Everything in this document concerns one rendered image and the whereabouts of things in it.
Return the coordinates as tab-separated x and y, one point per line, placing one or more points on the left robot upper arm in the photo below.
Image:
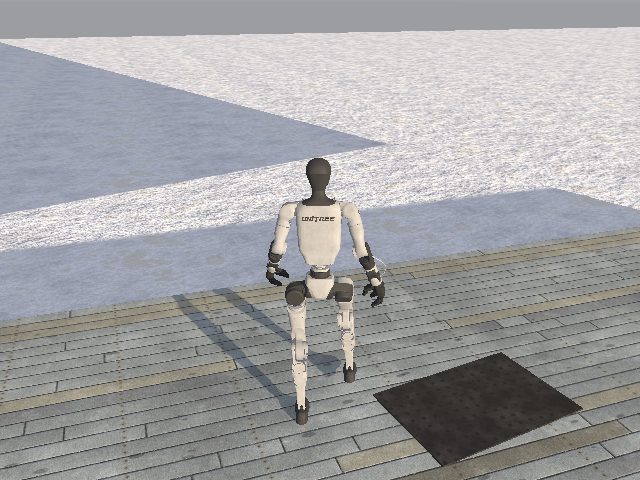
287	212

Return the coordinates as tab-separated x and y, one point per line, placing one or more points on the robot left forearm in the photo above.
273	260

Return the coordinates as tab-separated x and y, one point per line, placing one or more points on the left robot thigh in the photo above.
295	295

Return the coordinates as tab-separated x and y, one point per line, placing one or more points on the right robot hand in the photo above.
377	291

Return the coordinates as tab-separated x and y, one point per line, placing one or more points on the robot right forearm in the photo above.
370	268

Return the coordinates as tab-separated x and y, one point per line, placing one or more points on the left robot hand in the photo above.
280	272

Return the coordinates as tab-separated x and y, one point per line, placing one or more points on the right robot upper arm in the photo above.
351	212

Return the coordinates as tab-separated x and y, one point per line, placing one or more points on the humanoid robot torso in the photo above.
319	239

